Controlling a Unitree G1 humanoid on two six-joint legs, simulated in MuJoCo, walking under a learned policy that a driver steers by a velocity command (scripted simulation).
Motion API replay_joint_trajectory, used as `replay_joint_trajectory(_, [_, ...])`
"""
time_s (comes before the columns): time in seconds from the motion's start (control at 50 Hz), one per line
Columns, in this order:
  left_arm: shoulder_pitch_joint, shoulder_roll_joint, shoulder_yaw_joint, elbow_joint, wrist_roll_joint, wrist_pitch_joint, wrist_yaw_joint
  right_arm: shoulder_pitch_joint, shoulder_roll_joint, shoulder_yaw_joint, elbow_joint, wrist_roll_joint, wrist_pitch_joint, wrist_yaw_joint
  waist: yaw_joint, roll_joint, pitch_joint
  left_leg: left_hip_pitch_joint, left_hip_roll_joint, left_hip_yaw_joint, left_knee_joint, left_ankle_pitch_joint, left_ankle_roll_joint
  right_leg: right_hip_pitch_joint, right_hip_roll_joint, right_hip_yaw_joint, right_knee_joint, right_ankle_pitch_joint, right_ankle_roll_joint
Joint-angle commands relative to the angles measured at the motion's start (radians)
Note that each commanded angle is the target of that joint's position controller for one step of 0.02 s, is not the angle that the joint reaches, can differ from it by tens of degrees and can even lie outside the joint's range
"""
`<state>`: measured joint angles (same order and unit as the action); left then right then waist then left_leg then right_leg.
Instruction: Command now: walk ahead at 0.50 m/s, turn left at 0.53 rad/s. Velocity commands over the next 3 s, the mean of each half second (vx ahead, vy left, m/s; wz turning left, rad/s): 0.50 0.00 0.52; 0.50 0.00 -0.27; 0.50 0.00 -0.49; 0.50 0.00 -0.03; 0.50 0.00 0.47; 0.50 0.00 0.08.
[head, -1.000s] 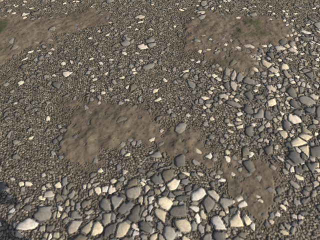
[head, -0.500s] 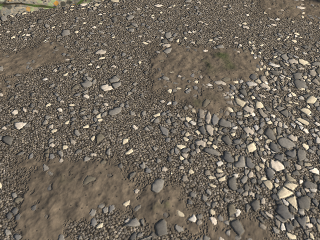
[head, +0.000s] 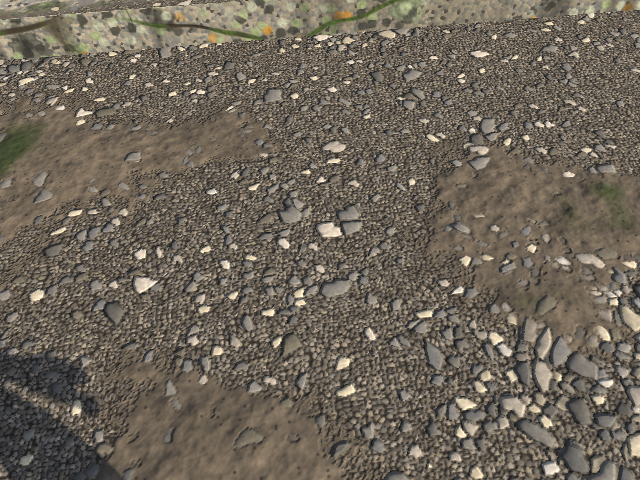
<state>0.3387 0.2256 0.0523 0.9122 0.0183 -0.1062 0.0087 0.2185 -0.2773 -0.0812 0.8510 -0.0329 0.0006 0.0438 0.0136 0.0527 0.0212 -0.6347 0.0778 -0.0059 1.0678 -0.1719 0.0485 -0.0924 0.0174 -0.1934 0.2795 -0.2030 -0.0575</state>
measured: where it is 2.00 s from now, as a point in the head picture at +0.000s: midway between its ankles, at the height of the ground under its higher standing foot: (318, 269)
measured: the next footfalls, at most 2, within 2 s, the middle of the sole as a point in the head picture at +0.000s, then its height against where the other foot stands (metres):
left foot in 0.26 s outside the picture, level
right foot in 0.84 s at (328, 425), level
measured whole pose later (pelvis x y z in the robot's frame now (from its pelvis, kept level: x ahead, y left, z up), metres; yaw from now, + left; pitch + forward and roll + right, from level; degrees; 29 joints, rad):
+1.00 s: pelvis +0.54 +0.09 -0.01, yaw +4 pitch +0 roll +0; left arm 0.29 0.28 0.07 0.86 0.00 -0.03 -0.02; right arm 0.23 -0.25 -0.02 0.81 -0.04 -0.07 0.01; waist 0.00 0.02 0.05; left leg -0.46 0.04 -0.02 1.20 -0.32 0.01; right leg -0.26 0.14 -0.01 0.43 -0.17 -0.13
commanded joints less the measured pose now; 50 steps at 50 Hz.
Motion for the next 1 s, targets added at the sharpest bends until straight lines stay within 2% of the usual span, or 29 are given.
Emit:
replay_joint_trajectory(0.02, [0.002, 0.09, 0.015, -0.041, 0.001, -0.016, 0.0, -0.046, 0.003, 0.01, -0.073, 0.0, -0.001, 0.015, -0.015, -0.122, 0.045, -0.081, 0.023, 0.001, -0.096, 0.108, -0.013, 0.01, -0.264, 0.105, -0.145, 0.275, -0.086])
replay_joint_trajectory(0.08, [0.028, 0.111, 0.02, -0.029, 0.001, -0.013, 0.003, -0.152, 0.015, 0.024, -0.112, -0.002, -0.005, 0.026, 0.01, -0.126, 0.064, -0.03, 0.01, 0.059, -0.27, 0.174, -0.001, 0.031, -0.264, 0.036, -0.138, 0.325, -0.076])
replay_joint_trajectory(0.14, [0.079, 0.134, 0.026, -0.008, 0.002, -0.002, 0.01, -0.226, 0.008, 0.028, -0.148, -0.006, -0.008, 0.033, 0.032, -0.122, 0.081, -0.009, -0.008, 0.11, -0.374, 0.123, 0.034, 0.12, -0.292, -0.004, -0.106, 0.411, -0.07])
replay_joint_trajectory(0.18, [0.088, 0.149, 0.029, 0.001, 0.005, 0.012, 0.016, -0.23, -0.002, 0.025, -0.159, -0.009, -0.008, 0.031, 0.023, -0.13, 0.07, 0.038, -0.044, 0.144, -0.419, 0.041, 0.067, 0.176, -0.3, -0.04, -0.032, 0.601, -0.059])
replay_joint_trajectory(0.22, [0.086, 0.183, 0.037, 0.005, 0.006, 0.028, 0.021, -0.161, -0.022, 0.013, -0.146, -0.011, -0.008, 0.021, -0.014, -0.159, 0.013, 0.153, -0.114, 0.18, -0.438, -0.072, 0.11, 0.214, -0.304, -0.069, 0.133, 0.902, -0.05])
replay_joint_trajectory(0.24, [0.083, 0.198, 0.04, 0.004, 0.006, 0.039, 0.02, -0.069, -0.04, 0.002, -0.122, -0.011, -0.014, 0.014, -0.052, -0.158, -0.043, 0.252, -0.153, 0.183, -0.467, -0.107, 0.135, 0.211, -0.303, -0.075, 0.285, 0.954, -0.048])
replay_joint_trajectory(0.26, [0.07, 0.202, 0.04, -0.005, 0.001, 0.048, 0.017, 0.082, -0.067, -0.016, -0.073, -0.018, -0.025, 0.001, -0.122, -0.119, -0.129, 0.459, -0.179, 0.16, -0.554, -0.065, 0.166, 0.121, -0.286, -0.093, 0.511, 0.839, -0.025])
replay_joint_trajectory(0.28, [0.074, 0.159, 0.029, -0.04, 0.004, 0.047, 0.013, 0.211, -0.161, -0.046, -0.044, -0.028, -0.03, -0.015, -0.165, -0.013, -0.231, 0.713, 0.008, -0.098, -0.592, -0.171, 0.218, -0.115, -0.253, -0.089, 0.808, 0.435, 0.007])
replay_joint_trajectory(0.3, [0.063, 0.083, 0.019, -0.124, -0.01, 0.037, -0.007, 0.154, -0.266, -0.069, -0.071, -0.002, -0.02, -0.021, -0.092, 0.218, -0.294, 0.966, 0.259, -0.676, -0.734, -0.159, 0.373, -0.56, -0.012, 0.015, 1.165, -0.337, 0.075])
replay_joint_trajectory(0.32, [-0.073, 0.157, 0.027, -0.152, 0.004, 0.024, -0.011, 0.179, -0.245, -0.065, -0.078, 0.013, -0.005, -0.027, -0.144, 0.015, -0.247, 0.931, 0.257, -0.656, -0.796, -0.063, 0.356, -0.678, -0.048, 0.195, 1.185, -0.272, 0.068])
replay_joint_trajectory(0.34, [-0.106, 0.13, 0.019, -0.165, -0.011, 0.012, -0.015, 0.132, -0.201, -0.052, -0.066, 0.017, -0.006, -0.037, -0.11, -0.02, -0.129, 0.818, 0.239, -0.509, -0.792, 0.039, 0.332, -0.692, -0.095, 0.209, 1.131, -0.175, 0.057])
replay_joint_trajectory(0.36, [-0.075, 0.124, 0.016, -0.146, -0.012, 0.006, -0.012, 0.091, -0.146, -0.038, -0.061, 0.021, -0.013, -0.038, -0.056, -0.08, -0.049, 0.674, 0.19, -0.411, -0.803, 0.183, 0.288, -0.623, -0.13, 0.211, 1.019, -0.126, 0.056])
replay_joint_trajectory(0.4, [-0.036, 0.116, 0.016, -0.135, 0.023, 0.038, -0.012, 0.031, -0.102, -0.02, -0.07, 0.03, -0.032, -0.044, 0.008, -0.066, -0.029, 0.536, 0.101, -0.287, -0.823, 0.305, 0.246, -0.499, -0.153, 0.222, 0.916, -0.117, 0.073])
replay_joint_trajectory(0.44, [0.007, 0.095, 0.012, -0.116, 0.03, 0.07, -0.024, 0.047, -0.083, -0.009, -0.06, 0.032, -0.057, -0.038, 0.029, -0.054, -0.047, 0.511, 0.078, -0.219, -0.85, 0.38, 0.237, -0.464, -0.147, 0.196, 0.861, -0.096, 0.082])
replay_joint_trajectory(0.48, [-0.035, 0.083, 0.008, -0.121, 0.027, 0.079, -0.033, 0.097, -0.09, -0.006, -0.033, 0.029, -0.072, -0.034, 0.015, -0.034, -0.021, 0.504, 0.065, -0.17, -0.888, 0.404, 0.211, -0.49, -0.154, 0.176, 0.784, -0.015, 0.083])
replay_joint_trajectory(0.58, [-0.2, 0.094, 0.007, -0.16, 0.006, 0.081, -0.041, 0.177, -0.096, 0.003, -0.001, 0.024, -0.083, -0.033, -0.048, -0.006, 0.029, 0.614, 0.058, -0.081, -0.924, 0.438, 0.119, -0.604, -0.143, 0.171, 0.605, 0.166, 0.055])
replay_joint_trajectory(0.7, [-0.328, 0.077, -0.007, -0.201, 0.004, 0.071, -0.056, 0.224, -0.082, 0.02, 0.04, 0.008, -0.09, -0.056, -0.083, -0.008, 0.091, 0.741, 0.103, 0.022, -0.937, 0.523, 0.092, -0.615, -0.064, 0.149, 0.401, 0.209, 0.003])
replay_joint_trajectory(0.72, [-0.335, 0.074, -0.01, -0.207, 0.006, 0.069, -0.058, 0.223, -0.082, 0.023, 0.046, 0.007, -0.09, -0.061, -0.08, -0.007, 0.093, 0.762, 0.111, 0.04, -0.921, 0.583, 0.086, -0.593, -0.051, 0.13, 0.366, 0.191, -0.009])
replay_joint_trajectory(0.76, [-0.294, 0.079, -0.007, -0.201, 0.008, 0.069, -0.054, 0.201, -0.1, 0.024, 0.052, 0.003, -0.091, -0.071, -0.048, 0.016, 0.058, 0.789, 0.12, 0.08, -0.824, 0.879, 0.065, -0.484, 0.002, 0.078, 0.324, 0.112, -0.046])
replay_joint_trajectory(0.8, [-0.155, 0.109, 0.006, -0.165, 0.01, 0.067, -0.044, 0.183, -0.133, 0.018, 0.056, -0.004, -0.083, -0.082, 0.016, 0.05, -0.028, 0.821, 0.131, 0.105, -0.602, 1.154, 0.051, -0.346, 0.065, 0.047, 0.313, 0.006, -0.091])
replay_joint_trajectory(0.82, [-0.023, 0.134, 0.019, -0.126, 0.014, 0.061, -0.04, 0.169, -0.149, 0.014, 0.051, -0.005, -0.076, -0.083, 0.073, 0.049, -0.095, 0.778, 0.127, 0.115, -0.416, 1.113, 0.049, -0.202, 0.084, 0.064, 0.26, 0.001, -0.118])
replay_joint_trajectory(0.84, [0.128, 0.178, 0.04, -0.088, 0.03, 0.055, -0.032, 0.129, -0.156, 0.015, 0.026, 0.005, -0.076, -0.081, 0.157, 0.005, -0.168, 0.599, 0.1, 0.144, -0.154, 0.867, 0.039, 0.035, 0.01, 0.182, 0.194, 0.02, -0.171])
replay_joint_trajectory(0.86, [0.175, 0.307, 0.077, -0.091, 0.037, 0.061, -0.019, 0.18, -0.064, 0.035, -0.03, 0.028, -0.087, -0.063, 0.111, -0.227, -0.267, 0.202, -0.081, 0.162, 0.266, 0.115, -0.01, 0.344, -0.286, 0.655, 0.183, 0.064, -0.328])
replay_joint_trajectory(0.88, [0.124, 0.287, 0.074, -0.089, -0.01, 0.067, -0.029, 0.144, -0.095, 0.028, -0.047, 0.008, -0.095, -0.054, 0.086, -0.181, -0.312, 0.004, -0.168, -0.024, 0.415, -0.321, -0.006, 0.394, -0.356, 0.964, 0.056, 0.135, -0.394])
replay_joint_trajectory(0.9, [0.052, 0.261, 0.07, -0.094, -0.023, 0.071, -0.028, 0.085, -0.09, 0.033, -0.07, 0.004, -0.104, -0.046, 0.056, -0.108, -0.161, -0.069, -0.085, -0.086, 0.381, -0.228, 0.001, 0.265, -0.329, 0.803, 0.03, 0.075, -0.358])
replay_joint_trajectory(0.92, [0.004, 0.2, 0.055, -0.102, -0.018, 0.074, -0.028, 0.061, -0.096, 0.035, -0.079, 0.01, -0.113, -0.041, 0.032, -0.041, -0.065, -0.052, -0.044, -0.065, 0.301, -0.164, -0.004, 0.124, -0.297, 0.703, -0.008, 0.098, -0.316])
replay_joint_trajectory(0.94, [-0.029, 0.165, 0.045, -0.104, -0.015, 0.073, -0.025, 0.056, -0.089, 0.035, -0.079, 0.006, -0.107, -0.041, -0.004, -0.008, 0.0, -0.011, -0.015, -0.058, 0.219, -0.15, -0.014, 0.012, -0.245, 0.622, -0.033, 0.162, -0.273])
replay_joint_trajectory(0.96, [-0.045, 0.146, 0.037, -0.102, -0.019, 0.068, -0.02, 0.068, -0.082, 0.038, -0.084, -0.009, -0.087, -0.04, -0.035, -0.021, 0.019, 0.043, 0.002, -0.053, 0.16, -0.146, -0.035, -0.07, -0.197, 0.557, -0.053, 0.221, -0.247])
replay_joint_trajectory(1.0, [-0.033, 0.163, 0.038, -0.099, -0.02, 0.051, -0.02, 0.086, -0.061, 0.045, -0.088, -0.021, -0.052, -0.034, -0.049, -0.061, -0.003, 0.09, 0.01, -0.027, 0.088, -0.131, -0.065, -0.126, -0.148, 0.487, -0.068, 0.305, -0.237])
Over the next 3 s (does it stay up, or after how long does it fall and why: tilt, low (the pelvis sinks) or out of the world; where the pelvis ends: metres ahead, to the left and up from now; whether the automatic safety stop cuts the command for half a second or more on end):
stays up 1.61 0.06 -0.03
